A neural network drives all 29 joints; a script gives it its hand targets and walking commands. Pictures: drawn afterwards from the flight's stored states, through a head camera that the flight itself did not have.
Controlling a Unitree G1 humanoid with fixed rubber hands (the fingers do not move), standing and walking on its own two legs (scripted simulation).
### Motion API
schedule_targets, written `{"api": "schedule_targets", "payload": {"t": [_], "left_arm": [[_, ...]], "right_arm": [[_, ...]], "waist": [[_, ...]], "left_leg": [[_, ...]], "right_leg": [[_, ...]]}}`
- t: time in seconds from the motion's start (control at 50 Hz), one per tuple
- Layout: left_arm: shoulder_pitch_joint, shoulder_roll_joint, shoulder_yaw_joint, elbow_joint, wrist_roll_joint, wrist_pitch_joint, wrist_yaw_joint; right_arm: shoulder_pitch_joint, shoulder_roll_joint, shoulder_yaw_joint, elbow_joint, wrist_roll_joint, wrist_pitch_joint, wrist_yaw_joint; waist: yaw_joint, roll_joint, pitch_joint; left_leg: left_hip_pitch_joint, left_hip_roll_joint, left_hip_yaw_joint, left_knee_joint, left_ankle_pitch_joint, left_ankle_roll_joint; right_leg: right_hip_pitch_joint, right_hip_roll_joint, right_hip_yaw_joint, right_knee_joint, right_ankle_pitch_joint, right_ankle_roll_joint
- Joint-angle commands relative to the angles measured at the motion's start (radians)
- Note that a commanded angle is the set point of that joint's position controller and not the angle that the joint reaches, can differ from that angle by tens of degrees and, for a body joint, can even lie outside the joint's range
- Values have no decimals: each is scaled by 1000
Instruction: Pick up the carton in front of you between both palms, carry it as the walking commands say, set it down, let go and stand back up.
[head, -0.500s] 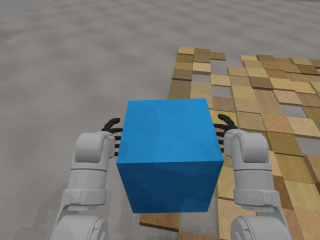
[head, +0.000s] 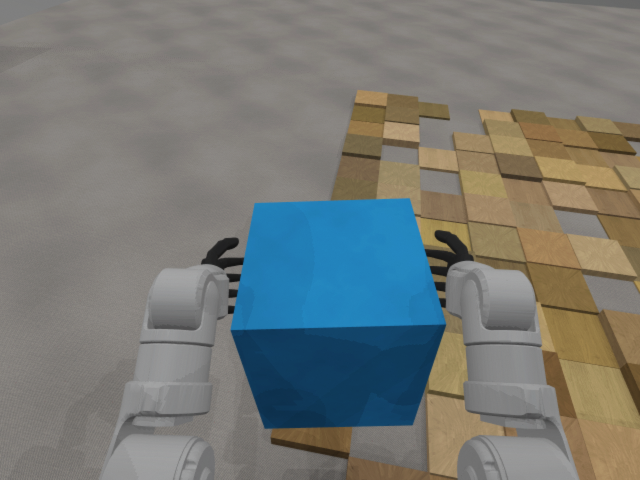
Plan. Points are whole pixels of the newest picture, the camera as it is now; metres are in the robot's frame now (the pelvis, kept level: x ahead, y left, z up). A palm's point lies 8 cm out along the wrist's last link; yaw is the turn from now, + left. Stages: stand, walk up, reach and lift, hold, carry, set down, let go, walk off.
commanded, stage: carry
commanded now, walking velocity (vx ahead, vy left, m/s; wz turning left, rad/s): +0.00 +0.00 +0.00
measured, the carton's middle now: (335, 316) +0.35 +0.00 +0.03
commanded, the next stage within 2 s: none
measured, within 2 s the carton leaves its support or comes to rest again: neither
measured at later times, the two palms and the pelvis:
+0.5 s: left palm (224, 276) +0.34 +0.14 +0.12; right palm (473, 275) +0.35 -0.16 +0.13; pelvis +0.00 -0.02 +0.00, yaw +0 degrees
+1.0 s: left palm (269, 300) +0.33 +0.08 +0.08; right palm (512, 297) +0.33 -0.21 +0.11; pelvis -0.02 -0.06 -0.02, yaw -1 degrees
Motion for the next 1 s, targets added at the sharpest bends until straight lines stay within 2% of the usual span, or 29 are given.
{"api": "schedule_targets", "payload": {"t": [0.0,0.04,0.06,0.08,0.12,0.16,0.24,0.26,0.3,0.32,0.36,0.38,0.42,0.48,0.52,0.6,0.64,0.66,0.68,0.7,0.74,0.76,0.78,0.82,0.86,0.9,0.94,0.96,0.98], "left_arm": [[-810,-1061,-583,-179,-444,-69,-222],[-742,-1079,-560,-91,-431,-61,-223],[-731,-1074,-549,-108,-425,-56,-224],[-779,-1076,-598,-149,-432,-68,-226],[-789,-1083,-576,-134,-439,-55,-230],[-809,-1085,-595,-174,-470,-60,-237],[-802,-1096,-592,-157,-449,-65,-240],[-869,-1085,-636,-205,-473,-66,-239],[-821,-1072,-566,-132,-454,-55,-239],[-779,-1090,-568,-104,-461,-51,-239],[-794,-1041,-550,-113,-423,-54,-233],[-797,-1061,-567,-123,-420,-53,-234],[-812,-1067,-580,-146,-443,-57,-237],[-797,-1086,-577,-92,-463,-49,-249],[-786,-1076,-528,-49,-421,-47,-248],[-836,-1115,-542,-104,-429,-59,-242],[-862,-1122,-586,-184,-481,-65,-240],[-827,-1091,-562,-125,-459,-70,-240],[-860,-1082,-557,-187,-440,-67,-230],[-802,-1087,-557,-110,-431,-51,-233],[-798,-1123,-584,-153,-469,-52,-240],[-843,-1105,-573,-217,-437,-62,-235],[-858,-1069,-574,-202,-432,-57,-230],[-824,-1098,-597,-179,-426,-62,-232],[-828,-1046,-576,-206,-414,-64,-232],[-820,-1058,-616,-211,-398,-69,-238],[-801,-1066,-577,-190,-399,-70,-234],[-830,-1083,-625,-186,-400,-72,-229],[-772,-1078,-623,-153,-405,-63,-235]], "right_arm": [[-657,1119,632,-90,472,-17,253],[-671,1088,626,-80,458,-9,247],[-695,1117,628,-128,471,-19,246],[-689,1145,635,-115,474,-17,254],[-639,1108,611,-98,454,-11,257],[-679,1131,603,-125,472,-17,253],[-665,1145,610,-78,445,-10,243],[-668,1172,574,-87,443,-14,245],[-663,1122,591,-81,432,-13,245],[-662,1112,589,-101,450,-18,246],[-680,1124,636,-64,462,-12,248],[-668,1113,599,-88,438,-9,248],[-635,1127,608,-53,445,-4,253],[-676,1123,573,-79,428,-8,247],[-651,1146,573,-12,426,-4,262],[-754,1127,614,-97,476,-19,260],[-789,1134,593,-181,480,-22,261],[-831,1156,620,-122,492,-13,255],[-690,1154,590,-54,469,-12,251],[-716,1110,589,-126,442,-18,241],[-687,1119,583,-116,462,-16,247],[-713,1148,608,-159,468,-23,248],[-686,1186,590,-74,452,-9,256],[-704,1155,616,-129,461,-20,253],[-671,1178,615,-29,452,-6,261],[-663,1167,603,-63,450,-16,272],[-618,1182,628,-68,466,-27,283],[-652,1157,616,-104,450,-43,279],[-590,1139,597,-14,425,-29,276]], "waist": [[20,-35,-354],[14,-61,-357],[16,-3,-346],[-11,25,-408],[7,58,-378],[17,106,-402],[-1,4,-377],[-9,77,-393],[-6,27,-366],[12,72,-366],[25,-38,-384],[0,22,-326],[20,-16,-349],[14,56,-340],[18,19,-342],[34,-26,-347],[14,-10,-346],[10,-52,-363],[4,-48,-336],[-3,-20,-376],[-23,114,-425],[2,86,-423],[9,63,-412],[16,-112,-392],[23,-93,-368],[-18,44,-389],[-1,104,-438],[1,241,-460],[5,291,-467]], "left_leg": [[20,-7,4,-4,-92,41],[67,7,7,-40,-63,52],[73,2,15,-29,-21,46],[111,38,-33,-89,24,57],[103,68,-80,-124,-27,81],[141,51,-59,-101,-85,65],[121,20,-5,-63,-32,55],[154,3,17,-44,-16,56],[145,55,-44,-71,2,65],[117,37,-29,-69,38,56],[78,21,8,-32,10,42],[66,6,33,-12,-30,34],[69,0,39,1,-28,32],[97,-7,63,-18,-19,34],[76,50,-23,-93,19,48],[-28,-12,56,97,-184,21],[-4,-8,66,145,-197,39],[18,-7,33,110,-217,52],[18,-37,80,95,-169,50],[48,-32,90,73,-111,67],[123,-13,42,24,-32,83],[78,23,-30,-34,-99,99],[61,-11,21,25,-132,90],[-101,-18,38,145,-211,59],[-109,-15,54,201,-266,58],[-10,-21,61,100,-181,64],[100,8,17,-15,33,88],[153,110,-90,-55,178,114],[184,122,-162,-56,279,139]], "right_leg": [[209,-192,241,-208,-35,-49],[170,-173,195,-209,-109,-58],[172,-152,186,-181,-11,-76],[197,-132,148,-126,-16,-76],[155,-97,127,-111,-112,-50],[155,-116,190,-168,-106,-60],[179,-167,206,-201,-52,-70],[151,-159,197,-181,-106,-80],[145,-127,167,-163,-88,-53],[186,-133,166,-159,-16,-48],[253,-147,196,-165,188,-22],[193,-177,210,-184,69,-41],[219,-174,204,-186,103,-44],[144,-168,183,-191,-75,-68],[187,-149,142,-127,-50,-44],[258,-226,263,-210,78,-24],[173,-260,276,-241,-112,-86],[187,-246,251,-273,-199,-68],[172,-224,196,-205,-118,-83],[187,-218,149,-161,4,-87],[156,-189,116,-132,-70,-57],[176,-180,150,-153,-113,-25],[195,-216,176,-194,-77,-18],[321,-299,246,-219,67,5],[299,-295,213,-211,89,-55],[256,-253,152,-145,84,-99],[224,-214,79,-81,84,-50],[183,-184,80,-35,126,1],[175,-129,80,-26,91,32]]}}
